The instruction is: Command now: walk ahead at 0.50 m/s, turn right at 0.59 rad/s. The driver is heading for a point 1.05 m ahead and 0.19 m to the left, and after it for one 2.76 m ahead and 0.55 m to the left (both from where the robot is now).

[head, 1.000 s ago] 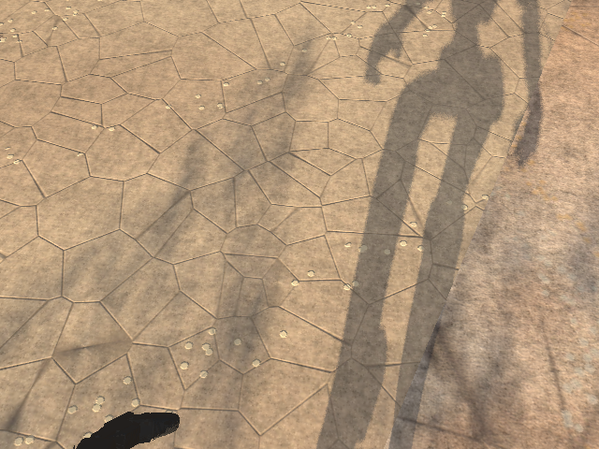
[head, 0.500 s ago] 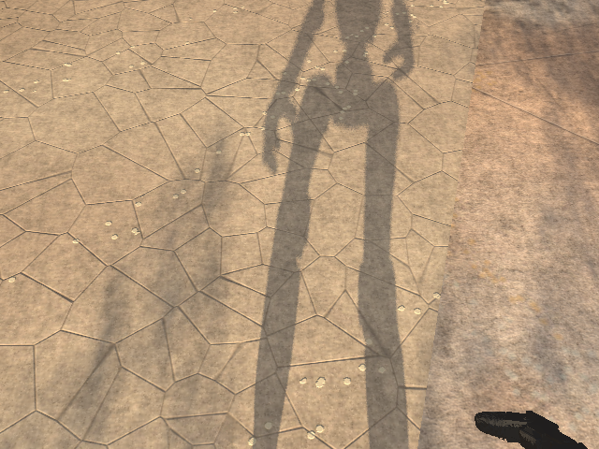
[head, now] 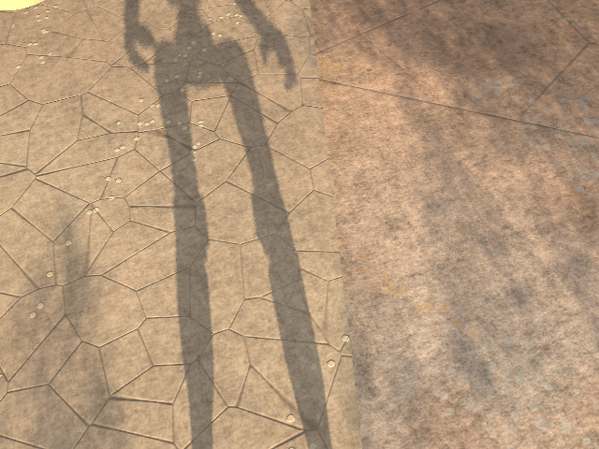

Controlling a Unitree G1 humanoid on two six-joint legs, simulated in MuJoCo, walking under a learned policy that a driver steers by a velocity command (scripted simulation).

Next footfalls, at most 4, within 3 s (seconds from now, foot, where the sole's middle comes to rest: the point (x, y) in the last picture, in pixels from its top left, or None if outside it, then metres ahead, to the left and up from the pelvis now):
0.40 left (286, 437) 0.47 0.09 -0.76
0.78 right None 0.41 -0.06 -0.76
1.28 left None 0.35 0.17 -0.76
1.72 right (292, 362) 0.64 0.08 -0.76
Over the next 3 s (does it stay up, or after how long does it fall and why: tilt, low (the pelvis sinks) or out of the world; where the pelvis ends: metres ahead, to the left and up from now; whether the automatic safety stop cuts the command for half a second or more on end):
stays up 1.01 0.28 0.01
